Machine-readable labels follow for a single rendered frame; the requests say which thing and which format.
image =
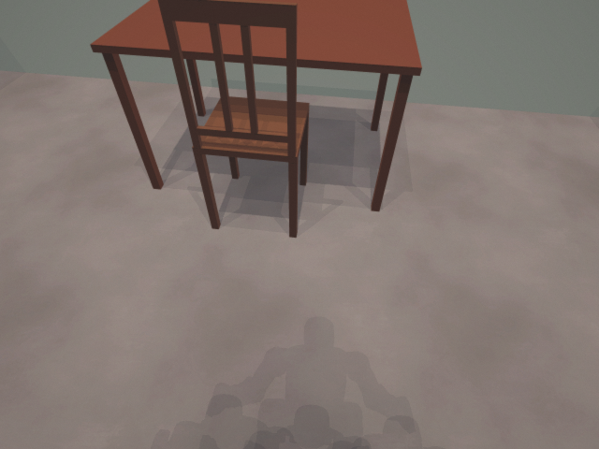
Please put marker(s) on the table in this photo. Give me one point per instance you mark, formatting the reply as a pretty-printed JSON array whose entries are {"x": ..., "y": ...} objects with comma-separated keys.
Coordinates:
[{"x": 354, "y": 35}]

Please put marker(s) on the chair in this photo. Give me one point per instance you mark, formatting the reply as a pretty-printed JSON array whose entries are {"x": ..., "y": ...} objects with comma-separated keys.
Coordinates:
[{"x": 241, "y": 127}]

